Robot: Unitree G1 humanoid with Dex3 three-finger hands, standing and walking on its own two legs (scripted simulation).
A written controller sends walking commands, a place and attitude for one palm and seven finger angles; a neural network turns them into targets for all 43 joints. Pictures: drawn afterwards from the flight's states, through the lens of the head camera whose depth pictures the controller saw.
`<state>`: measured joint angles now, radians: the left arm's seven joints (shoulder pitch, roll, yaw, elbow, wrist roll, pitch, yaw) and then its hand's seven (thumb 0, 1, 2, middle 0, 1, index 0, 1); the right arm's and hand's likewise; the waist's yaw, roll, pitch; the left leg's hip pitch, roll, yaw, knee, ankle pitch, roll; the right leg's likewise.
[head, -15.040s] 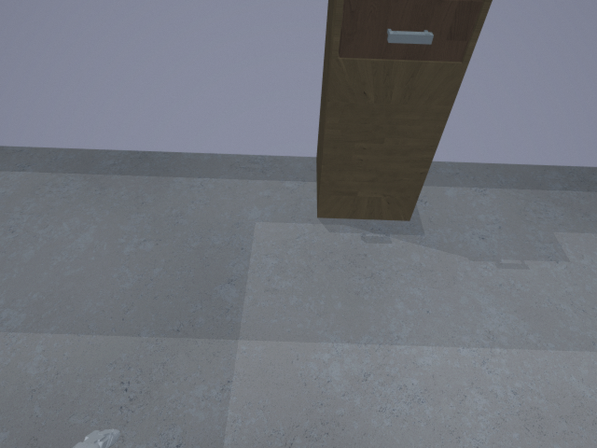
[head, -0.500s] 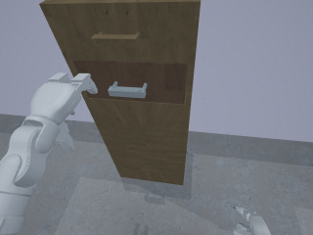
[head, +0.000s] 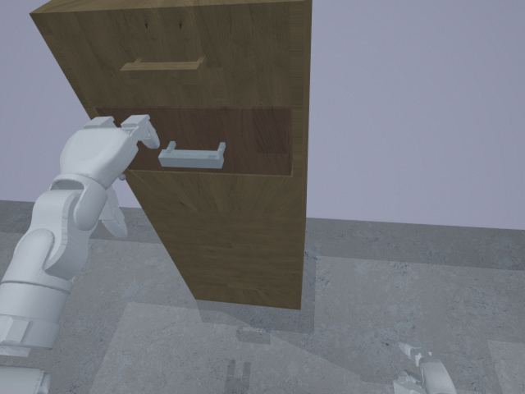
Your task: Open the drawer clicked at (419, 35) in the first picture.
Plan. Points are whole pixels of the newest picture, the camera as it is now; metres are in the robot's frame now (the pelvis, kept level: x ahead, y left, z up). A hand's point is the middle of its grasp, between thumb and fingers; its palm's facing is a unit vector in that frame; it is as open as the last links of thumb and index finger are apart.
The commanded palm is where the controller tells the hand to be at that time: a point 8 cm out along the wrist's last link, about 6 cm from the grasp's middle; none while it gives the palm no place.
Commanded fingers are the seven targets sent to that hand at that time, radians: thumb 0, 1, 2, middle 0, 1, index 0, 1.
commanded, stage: move the hooked fingers above the handle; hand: left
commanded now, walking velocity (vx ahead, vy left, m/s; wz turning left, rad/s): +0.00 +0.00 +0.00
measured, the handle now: (194, 152) +0.54 +0.21 +0.06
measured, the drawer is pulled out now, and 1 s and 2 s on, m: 0.00 0.00 0.00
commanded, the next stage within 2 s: none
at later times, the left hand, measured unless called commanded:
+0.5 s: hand (149, 166) +0.42 +0.24 +0.13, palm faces +0.02 -0.03 -1.00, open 13.8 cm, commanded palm +0.39 +0.23 +0.20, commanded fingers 0.00 -0.50 0.30 -0.30 -1.20 -0.30 -1.20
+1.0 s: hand (181, 159) +0.46 +0.20 +0.11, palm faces -0.08 +0.00 -1.00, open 13.8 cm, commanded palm +0.46 +0.20 +0.18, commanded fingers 0.00 -0.50 0.30 -0.30 -1.20 -0.30 -1.20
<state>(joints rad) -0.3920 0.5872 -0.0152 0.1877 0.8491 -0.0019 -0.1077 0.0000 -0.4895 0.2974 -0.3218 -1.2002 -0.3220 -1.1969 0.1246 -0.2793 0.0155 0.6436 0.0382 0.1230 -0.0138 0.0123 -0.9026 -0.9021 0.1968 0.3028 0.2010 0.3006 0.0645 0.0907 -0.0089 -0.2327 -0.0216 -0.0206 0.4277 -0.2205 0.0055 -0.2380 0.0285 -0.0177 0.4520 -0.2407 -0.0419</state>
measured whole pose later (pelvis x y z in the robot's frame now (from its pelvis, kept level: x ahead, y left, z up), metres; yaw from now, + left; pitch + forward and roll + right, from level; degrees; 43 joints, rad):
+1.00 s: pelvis +0.03 +0.01 -0.01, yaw +0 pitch +8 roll +0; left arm -0.68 0.48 -0.21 0.54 0.93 0.07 -0.08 0.00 -0.49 0.30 -0.32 -1.20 -0.32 -1.20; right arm 0.24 -0.27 -0.03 0.67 0.05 0.19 -0.01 0.01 -0.90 -0.90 0.20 0.30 0.20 0.30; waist 0.01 0.07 -0.07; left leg -0.36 -0.04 -0.01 0.52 -0.30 0.03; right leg -0.37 0.01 -0.01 0.54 -0.32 -0.02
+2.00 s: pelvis +0.01 +0.02 -0.01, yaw -3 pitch +10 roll +0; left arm -0.84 0.48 -0.12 0.84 1.01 -0.12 0.15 0.00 -0.49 0.30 -0.52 -1.23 -0.34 -1.21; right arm 0.25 -0.24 -0.01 0.70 0.05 0.14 -0.04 0.01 -0.90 -0.90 0.20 0.30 0.20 0.30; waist -0.06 0.06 -0.08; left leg -0.45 -0.02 0.03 0.56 -0.29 0.03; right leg -0.46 0.03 0.03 0.56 -0.28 -0.02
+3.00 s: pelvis +0.02 +0.02 -0.01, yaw -1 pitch +11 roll +0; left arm -0.88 0.49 -0.17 0.84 0.98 -0.05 -0.01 0.00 -0.49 0.30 -0.33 -1.22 -0.33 -1.22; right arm 0.28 -0.24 -0.03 0.66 0.04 0.14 -0.02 0.01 -0.90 -0.90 0.20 0.30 0.20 0.30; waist -0.02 0.05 -0.11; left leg -0.47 -0.03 0.00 0.60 -0.32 0.03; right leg -0.46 0.02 -0.01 0.59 -0.32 -0.02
